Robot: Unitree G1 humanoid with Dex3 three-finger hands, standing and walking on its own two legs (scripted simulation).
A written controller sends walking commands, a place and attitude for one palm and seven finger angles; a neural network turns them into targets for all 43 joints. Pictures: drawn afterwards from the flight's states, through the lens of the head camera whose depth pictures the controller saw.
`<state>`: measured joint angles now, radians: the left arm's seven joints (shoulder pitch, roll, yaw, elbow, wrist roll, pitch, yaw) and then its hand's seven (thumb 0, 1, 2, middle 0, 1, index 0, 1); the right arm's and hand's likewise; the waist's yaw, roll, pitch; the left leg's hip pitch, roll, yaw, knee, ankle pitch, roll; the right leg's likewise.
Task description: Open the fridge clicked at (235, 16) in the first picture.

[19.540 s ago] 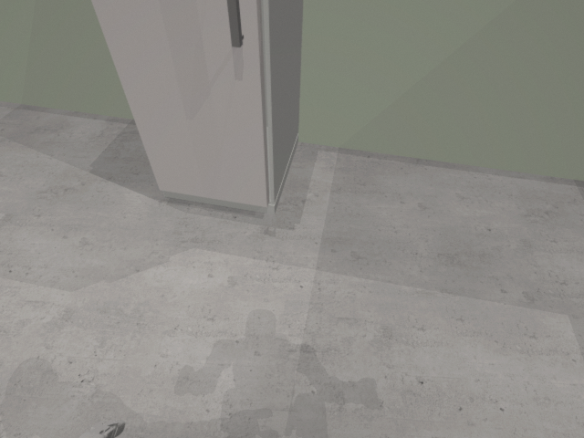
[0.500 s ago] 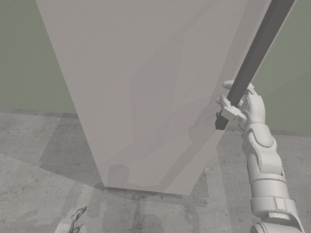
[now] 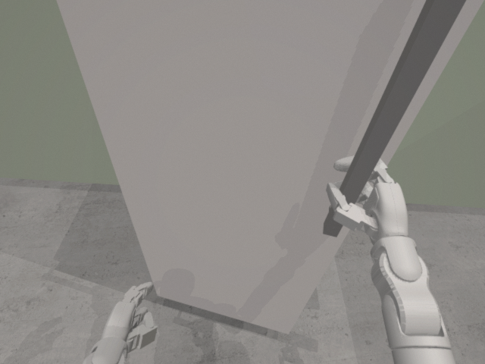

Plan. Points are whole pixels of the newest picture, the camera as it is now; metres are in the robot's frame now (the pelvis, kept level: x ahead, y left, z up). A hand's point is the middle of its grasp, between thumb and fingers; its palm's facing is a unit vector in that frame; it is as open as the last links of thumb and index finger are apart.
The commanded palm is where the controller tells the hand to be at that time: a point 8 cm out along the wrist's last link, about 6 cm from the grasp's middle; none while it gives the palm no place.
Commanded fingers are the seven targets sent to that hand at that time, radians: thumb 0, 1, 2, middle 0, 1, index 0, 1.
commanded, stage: walk backward, drawing the door open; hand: right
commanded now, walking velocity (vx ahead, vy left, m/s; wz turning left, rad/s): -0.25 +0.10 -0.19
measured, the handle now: (381, 115) +0.37 -0.14 +0.28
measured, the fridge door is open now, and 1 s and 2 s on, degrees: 13 40 68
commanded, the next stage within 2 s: stop walking and hold the door back in 1.94 s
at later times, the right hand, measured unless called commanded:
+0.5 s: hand (319, 265) +0.23 -0.07 +0.14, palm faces +0.12 +0.98 -0.17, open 7.0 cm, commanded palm +0.19 -0.12 +0.15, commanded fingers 0.00 -0.90 -0.90 0.45 1.40 0.45 1.40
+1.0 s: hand (255, 337) +0.14 +0.01 +0.13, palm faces +0.43 +0.88 -0.21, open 7.3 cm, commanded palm +0.08 -0.02 +0.15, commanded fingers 0.00 -0.90 -0.90 0.45 1.40 0.45 1.40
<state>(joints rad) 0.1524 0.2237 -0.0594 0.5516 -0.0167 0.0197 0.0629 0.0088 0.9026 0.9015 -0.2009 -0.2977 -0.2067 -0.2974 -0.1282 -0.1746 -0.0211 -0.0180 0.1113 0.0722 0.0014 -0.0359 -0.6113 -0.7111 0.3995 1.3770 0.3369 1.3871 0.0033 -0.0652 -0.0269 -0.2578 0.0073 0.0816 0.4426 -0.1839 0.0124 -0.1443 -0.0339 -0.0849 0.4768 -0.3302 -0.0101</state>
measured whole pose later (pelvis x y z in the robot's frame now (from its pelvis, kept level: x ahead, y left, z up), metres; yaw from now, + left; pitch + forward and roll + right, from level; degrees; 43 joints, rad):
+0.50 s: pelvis -0.06 +0.05 -0.01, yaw -4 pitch +0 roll -2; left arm 0.18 0.15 -0.04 0.57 0.01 0.02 0.07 0.01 0.90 0.90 -0.20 -0.30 -0.21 -0.30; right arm 0.09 -0.17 0.02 -0.31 0.03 -0.02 -0.11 -0.07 -0.64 -0.71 0.39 1.35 0.20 1.31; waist 0.04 -0.03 0.06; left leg -0.40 0.02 0.14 0.53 -0.15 0.07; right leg -0.29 -0.03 -0.01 0.52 -0.23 0.04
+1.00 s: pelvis -0.07 +0.24 -0.02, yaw -26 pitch +2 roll +3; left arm 0.16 0.14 0.00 0.64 0.00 -0.11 0.03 0.01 0.90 0.90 -0.20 -0.30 -0.21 -0.30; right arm 0.11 -0.23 0.01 -0.46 -0.01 -0.07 -0.05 -0.09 -0.59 -0.76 0.41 1.34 0.19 1.26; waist 0.02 -0.03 0.12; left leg -0.26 0.02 0.02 0.57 -0.32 -0.04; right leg -0.45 -0.15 0.22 0.64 -0.28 0.07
